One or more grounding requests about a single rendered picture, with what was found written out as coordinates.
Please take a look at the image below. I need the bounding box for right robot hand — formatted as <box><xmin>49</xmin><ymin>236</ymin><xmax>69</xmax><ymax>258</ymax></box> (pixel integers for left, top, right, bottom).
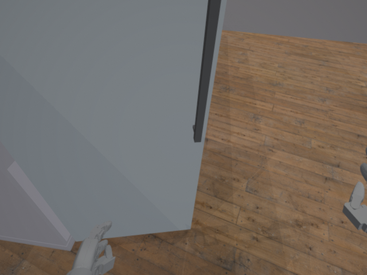
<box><xmin>342</xmin><ymin>147</ymin><xmax>367</xmax><ymax>233</ymax></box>

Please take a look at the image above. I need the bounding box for left robot hand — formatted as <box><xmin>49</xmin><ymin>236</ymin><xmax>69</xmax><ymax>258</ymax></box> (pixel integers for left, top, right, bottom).
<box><xmin>72</xmin><ymin>221</ymin><xmax>115</xmax><ymax>275</ymax></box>

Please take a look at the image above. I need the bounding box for fridge door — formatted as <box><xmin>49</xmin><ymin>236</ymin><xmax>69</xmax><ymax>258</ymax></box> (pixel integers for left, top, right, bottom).
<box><xmin>0</xmin><ymin>0</ymin><xmax>227</xmax><ymax>242</ymax></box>

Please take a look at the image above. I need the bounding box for handle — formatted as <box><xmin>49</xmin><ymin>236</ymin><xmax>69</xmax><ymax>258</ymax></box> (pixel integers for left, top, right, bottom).
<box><xmin>193</xmin><ymin>0</ymin><xmax>221</xmax><ymax>143</ymax></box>

